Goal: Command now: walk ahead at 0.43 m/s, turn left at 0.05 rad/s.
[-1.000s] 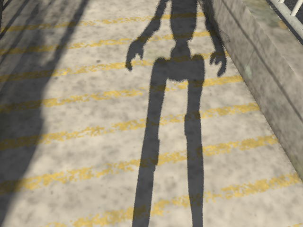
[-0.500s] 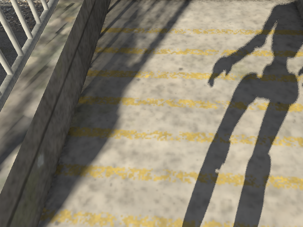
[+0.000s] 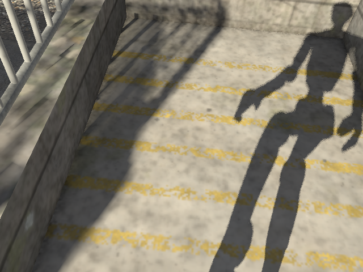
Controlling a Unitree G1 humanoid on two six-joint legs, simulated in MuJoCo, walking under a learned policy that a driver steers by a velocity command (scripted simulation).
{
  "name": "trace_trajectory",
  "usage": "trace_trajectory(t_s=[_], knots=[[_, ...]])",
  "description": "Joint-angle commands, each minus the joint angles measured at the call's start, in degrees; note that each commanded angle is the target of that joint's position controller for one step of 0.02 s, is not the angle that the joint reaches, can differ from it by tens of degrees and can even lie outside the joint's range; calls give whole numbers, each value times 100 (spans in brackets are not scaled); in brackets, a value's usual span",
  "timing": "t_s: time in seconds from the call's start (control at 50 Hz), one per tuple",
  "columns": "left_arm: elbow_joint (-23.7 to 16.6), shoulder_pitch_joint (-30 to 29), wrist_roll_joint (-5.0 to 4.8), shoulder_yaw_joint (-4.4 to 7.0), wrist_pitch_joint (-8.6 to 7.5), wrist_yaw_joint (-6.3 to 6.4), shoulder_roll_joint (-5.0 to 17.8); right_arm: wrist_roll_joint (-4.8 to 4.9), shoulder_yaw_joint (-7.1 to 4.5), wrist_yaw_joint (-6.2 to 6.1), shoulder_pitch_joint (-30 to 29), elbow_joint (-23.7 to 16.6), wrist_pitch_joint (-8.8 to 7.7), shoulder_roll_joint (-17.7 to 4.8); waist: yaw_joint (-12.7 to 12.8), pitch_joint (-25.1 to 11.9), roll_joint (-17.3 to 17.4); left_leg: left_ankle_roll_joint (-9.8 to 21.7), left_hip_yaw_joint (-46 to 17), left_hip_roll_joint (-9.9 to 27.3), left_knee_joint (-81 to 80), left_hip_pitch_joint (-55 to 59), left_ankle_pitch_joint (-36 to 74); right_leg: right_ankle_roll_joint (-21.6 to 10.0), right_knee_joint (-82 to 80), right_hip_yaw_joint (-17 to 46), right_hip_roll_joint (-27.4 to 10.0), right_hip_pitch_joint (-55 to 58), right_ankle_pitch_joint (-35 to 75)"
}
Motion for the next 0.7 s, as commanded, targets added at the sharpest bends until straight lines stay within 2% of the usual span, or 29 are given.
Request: trace_trajectory(t_s=[0.02, 0.06, 0.1, 0.14, 0.16, 0.18, 0.2, 0.22, 0.24, 0.26, 0.28, 0.3, 0.32, 0.34, 0.38, 0.4, 0.46, 0.54, 0.58, 0.62, 0.68, 0.7], knots=[[-704, -1116, -15, -84, -129, -75, 46, 18, -261, -50, -40, -299, -88, -1023, -178, 604, 842, 884, -608, 1151, -695, -399, 1232, 129, -1033, -156, 142, -310, 854], [-803, -1354, -45, -96, -131, -125, 86, 50, -288, -50, 145, -198, -103, -1112, -216, 700, 841, 876, -600, 1288, -738, -479, 1168, 61, -1442, -170, 255, 8, 1081], [-869, -1409, -65, -71, -138, -168, 199, 100, -310, -50, 178, -114, -104, -1150, -107, 752, 862, 801, -610, 1487, -637, -215, 1384, -112, -1720, -57, 275, 69, 1020], [-863, -1253, -53, -19, -148, -179, 346, 107, -339, -59, 150, -57, -72, -1212, 82, 601, 896, 672, -556, 1608, -286, 153, 2294, -307, -1879, -69, 361, 336, 739], [-822, -1009, -37, 37, -132, -147, 466, 97, -357, -62, 105, -63, -47, -1277, 248, 339, 962, 596, -489, 1577, 141, 296, 3409, -421, -1877, -187, 518, 761, 520], [-672, -390, -25, 142, -107, -91, 644, 79, -356, -74, 68, -54, -3, -1295, 612, -146, 979, 480, -305, 1426, 975, 263, 4510, -588, -1908, -350, 703, 1646, 438], [-429, 548, -28, 253, -69, -14, 851, 34, -305, -107, 99, -76, 30, -1205, 1056, -787, 936, 305, -123, 1182, 2172, -302, 4684, -763, -1795, -300, 633, 3065, 495], [-284, 1419, 69, 347, -28, 57, 1294, -78, -159, -121, 383, -255, 13, -765, 1176, -1714, -19, 72, 62, 703, 4226, -1916, 2664, -1259, -1705, 1407, -664, 5054, 103], [-182, 1578, 86, 340, -47, -21, 1433, 51, 9, -74, 1089, -223, -105, -176, 755, -2597, -1544, -146, -541, -286, 5863, -3371, -1749, -2002, -2794, 4314, -1734, 6100, -1557], [-216, 1300, 4, 204, -60, -2, 860, 214, -143, -29, 410, -232, -190, -873, 959, -1834, -939, -107, -872, 30, 6389, -4027, -1648, -1733, -3289, 4295, -1535, 5591, -2191], [-237, 889, -18, 151, -53, 33, 715, 286, -204, -3, -196, -398, -234, -1096, 871, -910, -554, -44, -590, 328, 6285, -4261, -1110, -1512, -3361, 3307, -1378, 4687, -1774], [-268, 548, 32, 133, -49, 47, 668, 204, -175, -32, -475, -440, -273, -1017, 683, -505, 10, -25, -433, 606, 5968, -4036, -599, -1413, -3449, 2702, -1169, 3842, -1035], [-290, 339, 112, 104, -64, 35, 552, 107, -199, -41, -557, -428, -261, -967, 500, -248, 51, -41, -398, 777, 5679, -3789, -307, -1401, -3566, 2222, -955, 3221, -320], [-294, 223, 178, 73, -92, 34, 445, 94, -202, -28, -396, -375, -206, -887, 311, -261, -96, -50, -450, 902, 5570, -3448, -117, -1415, -3726, 1940, -821, 2860, -37], [-219, 177, 116, 73, -180, 26, 402, 83, -166, -38, -225, -297, -87, -679, 162, -211, -179, -140, -369, 964, 5301, -3240, -27, -1550, -4021, 1557, -734, 2480, 245], [-159, 182, 82, 78, -210, 28, 424, 54, -158, -47, -318, -323, -41, -641, 134, -74, -152, -199, -334, 997, 5102, -3315, 55, -1578, -4145, 1371, -716, 2314, 325], [-17, 344, 58, 108, -206, 87, 558, -32, -128, -56, -973, -546, -55, -593, 272, 248, -11, -365, -276, 1058, 4162, -3790, 901, -1562, -4356, 992, -622, 2349, 547], [127, 690, 1, 130, -118, 138, 731, 15, -32, 59, -1836, -739, -199, -396, 641, 366, 85, -363, 38, 795, 2523, -3457, 2062, -1317, -4315, 452, -397, 2524, 754], [258, 975, -31, 145, -66, 135, 822, 63, -25, 126, -2185, -860, -236, -417, 798, 418, 83, -332, 71, 701, 2138, -3442, 2168, -1317, -4214, 503, -541, 2837, 703], [370, 1125, -55, 157, 5, 142, 859, 80, -35, 187, -2416, -976, -262, -488, 837, 487, 17, -223, 32, 641, 1830, -3589, 1941, -1283, -4036, 581, -727, 3301, 832], [475, 1162, -71, 198, 113, 185, 953, 81, -91, 232, -2324, -1033, -286, -679, 641, 350, -99, -6, 64, 501, 1557, -3328, 1272, -1116, -3568, 664, -943, 3906, 1605], [471, 1073, -61, 208, 142, 199, 1003, 71, -146, 222, -2009, -968, -291, -790, 426, 135, -165, 100, 196, 349, 1463, -2836, 1099, -1036, -3144, 588, -880, 3983, 2479]])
